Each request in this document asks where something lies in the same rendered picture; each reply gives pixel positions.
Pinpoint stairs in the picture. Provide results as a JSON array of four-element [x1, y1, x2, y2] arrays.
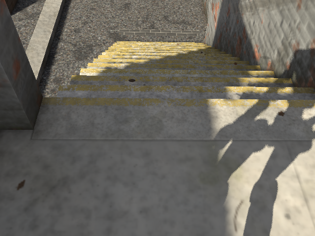
[[56, 41, 315, 100]]

